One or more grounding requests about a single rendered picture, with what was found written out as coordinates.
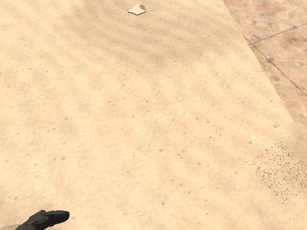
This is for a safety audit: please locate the robot left hand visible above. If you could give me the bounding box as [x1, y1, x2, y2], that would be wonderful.
[15, 210, 70, 230]

